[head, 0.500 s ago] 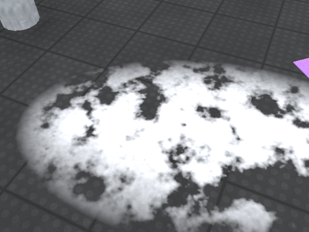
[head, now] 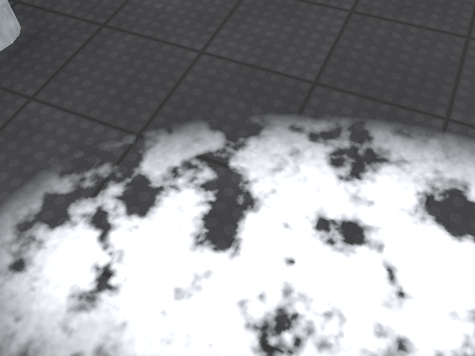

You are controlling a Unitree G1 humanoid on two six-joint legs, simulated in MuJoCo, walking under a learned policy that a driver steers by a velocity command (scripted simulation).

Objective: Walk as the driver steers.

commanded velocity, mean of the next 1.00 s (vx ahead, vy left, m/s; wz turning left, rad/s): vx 0.13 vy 0.00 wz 0.62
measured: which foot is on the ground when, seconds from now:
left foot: up 0.00-0.16, down 0.18-0.70, up 0.72-1.00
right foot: down 0.00-0.18, up 0.20-0.68, down 0.70-1.00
